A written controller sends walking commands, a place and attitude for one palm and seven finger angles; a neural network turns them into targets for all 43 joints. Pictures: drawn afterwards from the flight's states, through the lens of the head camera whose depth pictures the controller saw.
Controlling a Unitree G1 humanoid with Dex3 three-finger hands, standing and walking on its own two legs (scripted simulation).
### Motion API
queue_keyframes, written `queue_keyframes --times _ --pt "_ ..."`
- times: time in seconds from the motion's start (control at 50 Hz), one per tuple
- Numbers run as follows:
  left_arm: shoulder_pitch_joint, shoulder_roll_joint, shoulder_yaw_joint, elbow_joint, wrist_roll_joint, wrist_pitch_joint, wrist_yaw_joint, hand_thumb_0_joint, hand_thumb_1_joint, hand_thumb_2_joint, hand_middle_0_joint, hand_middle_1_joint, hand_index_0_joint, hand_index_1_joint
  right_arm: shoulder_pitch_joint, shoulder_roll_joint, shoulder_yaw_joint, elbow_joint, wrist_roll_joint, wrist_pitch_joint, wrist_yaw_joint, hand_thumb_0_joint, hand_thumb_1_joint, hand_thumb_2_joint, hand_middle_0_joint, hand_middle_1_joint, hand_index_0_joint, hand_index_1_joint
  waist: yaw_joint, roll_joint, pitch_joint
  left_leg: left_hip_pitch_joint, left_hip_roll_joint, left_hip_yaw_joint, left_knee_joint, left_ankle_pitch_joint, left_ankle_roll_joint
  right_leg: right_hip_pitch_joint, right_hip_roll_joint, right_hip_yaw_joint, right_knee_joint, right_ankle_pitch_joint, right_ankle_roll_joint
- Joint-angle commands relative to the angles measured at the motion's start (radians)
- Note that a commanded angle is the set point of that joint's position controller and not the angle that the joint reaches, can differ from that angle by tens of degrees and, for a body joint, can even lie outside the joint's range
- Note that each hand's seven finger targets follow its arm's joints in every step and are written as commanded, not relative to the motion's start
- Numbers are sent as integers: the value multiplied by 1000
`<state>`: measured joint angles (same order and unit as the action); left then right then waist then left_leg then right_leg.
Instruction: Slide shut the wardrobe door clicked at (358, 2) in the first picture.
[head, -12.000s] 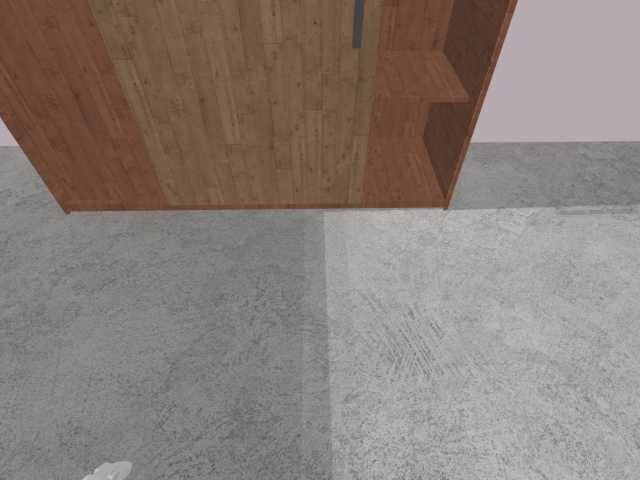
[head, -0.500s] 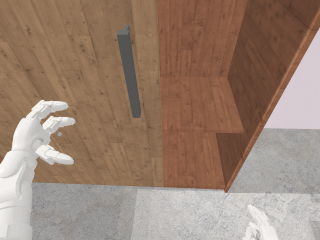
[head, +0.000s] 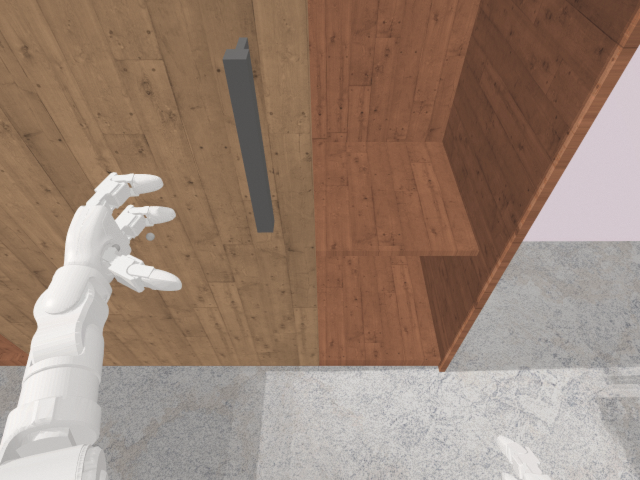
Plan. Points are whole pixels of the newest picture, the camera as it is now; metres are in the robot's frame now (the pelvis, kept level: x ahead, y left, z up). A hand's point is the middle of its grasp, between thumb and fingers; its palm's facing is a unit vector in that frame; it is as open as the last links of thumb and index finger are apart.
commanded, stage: move the hooked fingers beside the handle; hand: left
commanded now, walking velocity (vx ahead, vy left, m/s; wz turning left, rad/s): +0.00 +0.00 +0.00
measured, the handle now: (255, 148) +0.53 +0.11 +0.14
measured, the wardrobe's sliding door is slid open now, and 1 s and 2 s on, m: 0.39 0.39 0.39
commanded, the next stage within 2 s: feel for the door with the fingertips in 1.52 s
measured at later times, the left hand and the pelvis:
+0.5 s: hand (192, 201) +0.44 +0.19 +0.12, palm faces +0.03 -1.00 +0.00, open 14.0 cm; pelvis +0.00 +0.02 +0.00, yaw -1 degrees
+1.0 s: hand (208, 187) +0.47 +0.17 +0.11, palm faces +0.06 -1.00 +0.00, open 14.0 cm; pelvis +0.00 +0.00 -0.01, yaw -2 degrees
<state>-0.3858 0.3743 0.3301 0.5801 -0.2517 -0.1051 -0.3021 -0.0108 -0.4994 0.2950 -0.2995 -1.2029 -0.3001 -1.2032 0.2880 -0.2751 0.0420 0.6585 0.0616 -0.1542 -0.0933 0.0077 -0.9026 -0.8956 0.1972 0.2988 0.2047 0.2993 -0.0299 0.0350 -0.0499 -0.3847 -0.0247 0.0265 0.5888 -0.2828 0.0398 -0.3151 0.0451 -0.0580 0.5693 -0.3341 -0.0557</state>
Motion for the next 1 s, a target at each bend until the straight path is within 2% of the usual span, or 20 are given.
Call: queue_keyframes --times 0.0,0.08,0.14,0.18,0.2,0.26,0.3,0.4,0.42,0.5,0.56,0.68,0.7,0.72,0.78,0.8,0.88,0.92,0.96,0.98 --pt "-428 223 24 -204 2 -79 41 0 -500 300 -300 -1200 -300 -1200 -20 -134 -53 -127 0 -33 4 0 -900 -900 200 300 200 300 -13 31 -268 211 21 -65 -39 280 9 4 -35 49 -64 348 33" --pt "-480 245 38 -114 15 -83 68 0 -500 300 -300 -1200 -300 -1200 1 -142 -53 -110 -4 -8 6 0 -900 -900 200 300 200 300 -19 -26 -243 185 27 -70 -40 254 7 -11 -32 46 -68 316 33" --pt "-533 204 -3 -112 27 -102 78 0 -500 300 -300 -1200 -300 -1200 8 -137 -56 -111 -3 1 13 0 -900 -900 200 300 200 300 -24 44 -285 232 28 -76 -36 277 0 -32 -31 46 -60 311 27" --pt "-579 181 -25 -93 32 -113 90 0 -500 300 -300 -1200 -300 -1200 23 -139 -59 -102 -6 8 17 0 -900 -900 200 300 200 300 -35 10 -298 249 34 -87 -29 300 -1 -47 -28 41 -56 312 27" --pt "-591 197 -8 -87 34 -119 97 0 -500 300 -300 -1200 -300 -1200 30 -141 -62 -96 -7 10 19 0 -900 -900 200 300 200 300 -34 11 -310 257 38 -92 -30 317 -5 -48 -26 38 -53 317 26" --pt "-611 161 -31 -44 40 -125 113 0 -500 300 -300 -1200 -300 -1200 42 -139 -65 -90 -9 20 27 0 -900 -900 200 300 200 300 -37 22 -306 270 40 -95 -27 337 -11 -72 -24 35 -49 316 26" --pt "-606 209 12 2 49 -129 128 0 -500 300 -300 -1200 -300 -1200 55 -146 -67 -83 -13 32 31 0 -900 -900 200 300 200 300 -27 -16 -299 231 37 -87 -26 336 -7 -46 -22 40 -48 334 27" --pt "-723 174 -27 36 65 -157 146 0 -500 300 -300 -1200 -300 -1200 74 -142 -68 -79 -15 49 40 0 -900 -900 200 300 200 300 -51 11 -305 238 38 -90 -18 326 -7 -82 -18 40 -41 315 26" --pt "-707 195 -1 55 66 -162 150 0 -500 300 -300 -1200 -300 -1200 82 -144 -71 -75 -18 52 41 0 -900 -900 200 300 200 300 -40 -1 -320 236 37 -86 -14 332 -7 -72 -16 43 -39 325 26" --pt "-767 215 9 107 77 -187 157 0 -500 300 -300 -1200 -300 -1200 103 -145 -72 -67 -22 65 45 0 -900 -900 200 300 200 300 -52 4 -332 210 34 -78 -2 324 -4 -76 -14 49 -30 329 28" --pt "-812 158 -43 135 83 -203 152 0 -500 300 -300 -1200 -300 -1200 117 -140 -74 -60 -22 69 52 0 -900 -900 200 300 200 300 -69 29 -348 231 36 -79 10 340 -7 -103 -10 46 -21 334 27" --pt "-897 174 -22 252 97 -215 173 0 -500 300 -300 -1200 -300 -1200 158 -150 -77 -40 -31 85 61 0 -900 -900 200 300 200 300 -87 2 -326 175 33 -79 28 287 -1 -148 -6 47 -11 296 29" --pt "-908 205 4 273 101 -217 180 0 -500 300 -300 -1200 -300 -1200 164 -153 -76 -37 -33 87 61 0 -900 -900 200 300 200 300 -91 -10 -330 162 33 -75 32 274 1 -148 -6 52 -10 295 32" --pt "-901 243 31 280 106 -222 183 0 -500 300 -300 -1200 -300 -1200 172 -156 -76 -41 -35 90 61 0 -900 -900 200 300 200 300 -80 -16 -349 140 29 -70 33 266 3 -125 -6 57 -4 300 33" --pt "-854 271 52 269 124 -244 183 0 -500 300 -300 -1200 -300 -1200 175 -153 -75 -63 -40 102 65 0 -900 -900 200 300 200 300 -59 7 -391 127 25 -61 41 290 4 -85 -8 60 13 337 30" --pt "-868 254 34 254 124 -249 179 0 -500 300 -300 -1200 -300 -1200 172 -148 -73 -68 -38 105 67 0 -900 -900 200 300 200 300 -69 14 -394 133 25 -59 43 299 5 -86 -7 61 14 352 32" --pt "-807 313 82 284 112 -234 160 0 -500 300 -300 -1200 -300 -1200 178 -155 -73 -84 -32 124 61 0 -900 -900 200 300 200 300 -60 -49 -370 63 21 -37 43 272 16 -28 -8 73 7 392 39" --pt "-804 325 92 241 111 -236 147 0 -500 300 -300 -1200 -300 -1200 173 -151 -73 -96 -29 128 60 0 -900 -900 200 300 200 300 -53 -11 -384 73 18 -29 45 287 18 -16 -8 79 6 423 41" --pt "-819 286 56 172 106 -248 136 0 -500 300 -300 -1200 -300 -1200 162 -139 -73 -105 -26 129 59 0 -900 -900 200 300 200 300 -59 50 -401 118 19 -32 45 303 16 -29 -7 76 6 421 37" --pt "-808 252 34 157 96 -246 133 0 -500 300 -300 -1200 -300 -1200 160 -138 -75 -105 -26 131 60 0 -900 -900 200 300 200 300 -66 43 -407 137 20 -31 52 324 19 -31 -6 75 3 439 37"
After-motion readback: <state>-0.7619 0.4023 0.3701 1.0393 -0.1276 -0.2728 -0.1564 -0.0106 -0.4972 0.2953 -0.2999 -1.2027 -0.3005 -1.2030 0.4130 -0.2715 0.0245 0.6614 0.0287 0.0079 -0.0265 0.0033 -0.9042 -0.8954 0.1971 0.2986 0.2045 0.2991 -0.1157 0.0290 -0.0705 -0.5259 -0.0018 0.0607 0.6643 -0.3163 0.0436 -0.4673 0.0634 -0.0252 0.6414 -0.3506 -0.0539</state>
